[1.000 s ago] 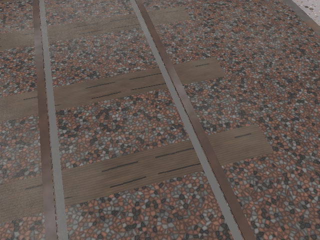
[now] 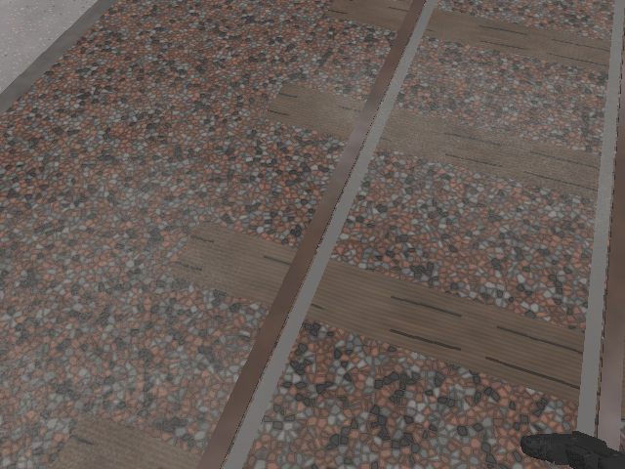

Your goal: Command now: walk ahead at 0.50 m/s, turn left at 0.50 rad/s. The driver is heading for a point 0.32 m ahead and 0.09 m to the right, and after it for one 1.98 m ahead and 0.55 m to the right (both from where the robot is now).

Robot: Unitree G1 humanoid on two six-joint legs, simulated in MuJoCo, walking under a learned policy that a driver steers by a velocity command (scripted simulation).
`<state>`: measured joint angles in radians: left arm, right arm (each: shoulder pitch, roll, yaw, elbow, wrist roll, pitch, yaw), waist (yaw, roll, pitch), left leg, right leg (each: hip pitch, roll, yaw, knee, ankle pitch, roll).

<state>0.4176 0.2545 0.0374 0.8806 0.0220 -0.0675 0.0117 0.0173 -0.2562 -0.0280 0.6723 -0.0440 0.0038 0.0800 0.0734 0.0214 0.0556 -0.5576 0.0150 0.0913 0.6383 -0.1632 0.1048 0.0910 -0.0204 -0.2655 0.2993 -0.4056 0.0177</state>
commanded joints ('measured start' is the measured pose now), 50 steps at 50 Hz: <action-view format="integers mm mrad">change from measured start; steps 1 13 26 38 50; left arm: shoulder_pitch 23 -59 -358 -136 47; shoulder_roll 199 63 28 127 186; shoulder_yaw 41 24 3 56 73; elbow -30 -51 -157 -70 -52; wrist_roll -2 -1 10 -24 -10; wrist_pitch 12 59 48 23 20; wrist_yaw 13 -47 -69 -15 -6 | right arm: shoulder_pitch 171 284 416 289 -82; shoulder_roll -101 -99 -117 -85 -83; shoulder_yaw -39 -36 -27 -17 1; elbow -9 134 244 104 -42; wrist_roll -15 26 21 -8 14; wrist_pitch -22 -99 -90 -58 -55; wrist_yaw -20 -78 -114 -74 -58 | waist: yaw -129 -53 -106 -107 24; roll -110 32 53 -11 -91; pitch -127 -21 29 -37 -23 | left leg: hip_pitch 306 433 692 -3 -87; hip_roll -112 189 220 89 22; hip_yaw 37 -138 100 -120 -96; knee -96 -499 -365 525 10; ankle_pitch -84 287 811 -146 124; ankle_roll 77 63 -5 -129 -150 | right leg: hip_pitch -54 -677 -683 -264 -103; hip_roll -245 -70 26 -120 -84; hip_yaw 38 320 120 548 592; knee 344 803 335 -78 -1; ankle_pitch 1106 218 297 537 648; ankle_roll -107 -47 -126 -320 -244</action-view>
